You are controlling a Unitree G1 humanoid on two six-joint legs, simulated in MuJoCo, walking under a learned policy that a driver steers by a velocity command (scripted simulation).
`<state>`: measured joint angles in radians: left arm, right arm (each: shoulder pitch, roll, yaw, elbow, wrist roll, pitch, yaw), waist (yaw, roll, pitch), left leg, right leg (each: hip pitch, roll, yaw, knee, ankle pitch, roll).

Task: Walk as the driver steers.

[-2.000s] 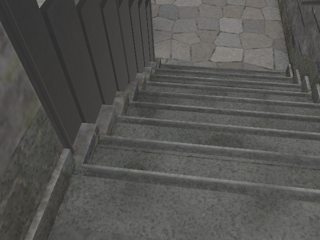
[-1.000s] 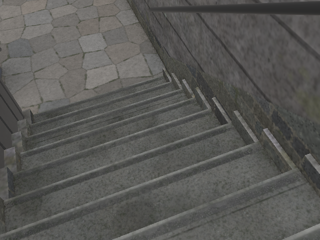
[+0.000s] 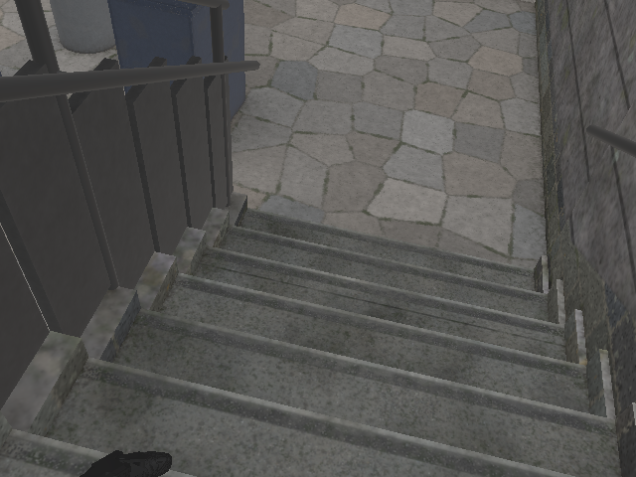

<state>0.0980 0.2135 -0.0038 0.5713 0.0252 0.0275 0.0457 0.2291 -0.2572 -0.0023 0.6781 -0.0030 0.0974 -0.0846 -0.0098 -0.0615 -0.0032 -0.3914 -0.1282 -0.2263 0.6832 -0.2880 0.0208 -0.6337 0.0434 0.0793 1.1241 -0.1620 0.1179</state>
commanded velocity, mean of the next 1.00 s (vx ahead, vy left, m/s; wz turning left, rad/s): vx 0.01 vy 0.00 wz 0.08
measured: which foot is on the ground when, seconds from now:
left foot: down 0.00-0.08, up 0.10-0.42, down 0.44-1.00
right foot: up 0.00-0.04, down 0.06-1.00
